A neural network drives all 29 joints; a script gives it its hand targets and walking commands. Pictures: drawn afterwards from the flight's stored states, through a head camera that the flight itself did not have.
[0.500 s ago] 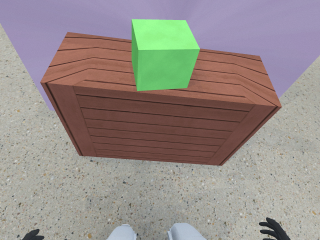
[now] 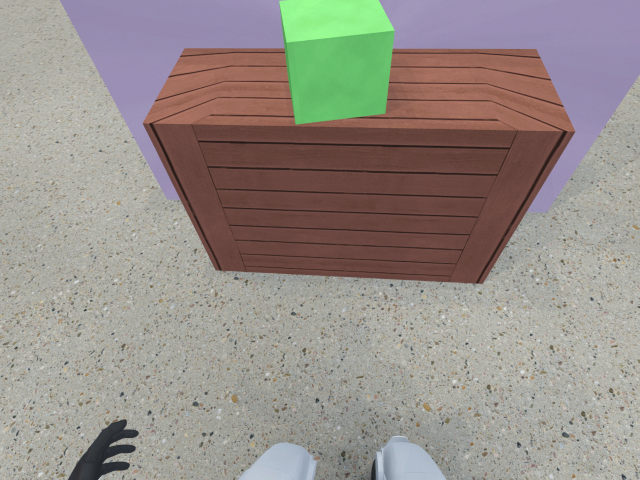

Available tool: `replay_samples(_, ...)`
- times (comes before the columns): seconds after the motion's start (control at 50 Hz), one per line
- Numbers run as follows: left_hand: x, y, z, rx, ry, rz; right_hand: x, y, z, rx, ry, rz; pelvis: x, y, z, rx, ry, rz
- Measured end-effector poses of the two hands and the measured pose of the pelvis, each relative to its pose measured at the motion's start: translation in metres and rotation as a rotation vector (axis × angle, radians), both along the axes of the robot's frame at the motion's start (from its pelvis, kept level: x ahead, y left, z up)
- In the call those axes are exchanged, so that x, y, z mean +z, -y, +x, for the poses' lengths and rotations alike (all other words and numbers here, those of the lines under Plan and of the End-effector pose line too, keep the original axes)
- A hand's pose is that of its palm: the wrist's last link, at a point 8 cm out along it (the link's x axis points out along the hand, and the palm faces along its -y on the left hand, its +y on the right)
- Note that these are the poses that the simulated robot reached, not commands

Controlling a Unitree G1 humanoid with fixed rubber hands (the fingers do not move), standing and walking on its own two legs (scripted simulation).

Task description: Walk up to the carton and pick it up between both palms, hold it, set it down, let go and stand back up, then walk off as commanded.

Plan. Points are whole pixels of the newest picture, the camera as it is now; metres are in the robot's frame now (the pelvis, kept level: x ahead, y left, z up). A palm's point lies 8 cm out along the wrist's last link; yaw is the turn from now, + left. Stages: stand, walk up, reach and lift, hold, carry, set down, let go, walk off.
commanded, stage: walk off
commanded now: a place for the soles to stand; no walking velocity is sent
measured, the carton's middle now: (333, 59) +0.94 +0.02 +0.01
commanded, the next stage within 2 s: stand in 2.00 s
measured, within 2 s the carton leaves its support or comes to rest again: neither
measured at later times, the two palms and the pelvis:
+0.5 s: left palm out of the picture -0.06 +0.33 -0.11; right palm out of the picture -0.07 -0.31 -0.07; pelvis -0.16 +0.01 +0.01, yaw -4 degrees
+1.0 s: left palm out of the picture -0.12 +0.30 -0.09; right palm out of the picture -0.20 -0.32 -0.08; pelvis -0.21 -0.01 +0.01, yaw -2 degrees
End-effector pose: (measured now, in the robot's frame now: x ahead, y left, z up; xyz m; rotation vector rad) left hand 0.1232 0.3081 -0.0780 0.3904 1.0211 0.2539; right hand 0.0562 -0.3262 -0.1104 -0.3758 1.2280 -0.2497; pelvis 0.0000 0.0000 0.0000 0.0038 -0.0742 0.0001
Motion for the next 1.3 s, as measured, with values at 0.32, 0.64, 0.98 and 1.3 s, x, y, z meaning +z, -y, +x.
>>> replay_samples(0.32, -0.035, -0.023, -0.125, 0.010, -0.105, -0.093, 0.044, -0.035, -0.110, -0.028, 0.041, -0.062, 0.012, -0.021, -0.103, 0.003, -0.008, -0.055)
replay_samples(0.64, -0.012, -0.006, -0.229, -0.009, -0.107, -0.013, 0.011, -0.006, -0.174, -0.034, 0.107, 0.014, 0.004, 0.003, -0.189, -0.041, 0.016, -0.035)
replay_samples(0.98, -0.015, 0.006, -0.248, -0.028, -0.062, -0.083, 0.025, -0.012, -0.260, -0.070, 0.062, 0.012, 0.012, 0.008, -0.211, -0.030, -0.002, -0.019)
replay_samples(1.3, -0.016, 0.041, -0.268, 0.057, -0.103, -0.058, 0.020, 0.037, -0.167, 0.058, 0.090, -0.004, 0.007, 0.044, -0.183, -0.022, -0.002, -0.035)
